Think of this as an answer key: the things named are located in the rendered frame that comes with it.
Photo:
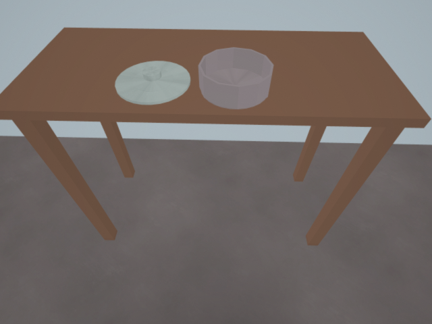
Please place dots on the lid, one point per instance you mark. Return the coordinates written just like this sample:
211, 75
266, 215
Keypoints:
132, 87

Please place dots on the knob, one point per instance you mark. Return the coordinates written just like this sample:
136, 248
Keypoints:
151, 73

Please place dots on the table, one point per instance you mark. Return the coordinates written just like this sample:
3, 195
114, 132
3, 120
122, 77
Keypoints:
319, 79

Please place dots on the pot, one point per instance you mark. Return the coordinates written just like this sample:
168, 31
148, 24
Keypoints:
235, 78

